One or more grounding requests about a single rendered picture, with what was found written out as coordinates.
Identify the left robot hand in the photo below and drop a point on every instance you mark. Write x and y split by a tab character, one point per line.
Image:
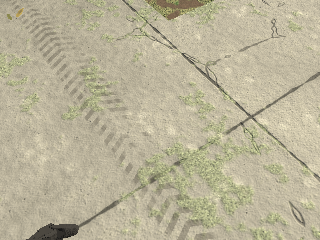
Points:
55	232

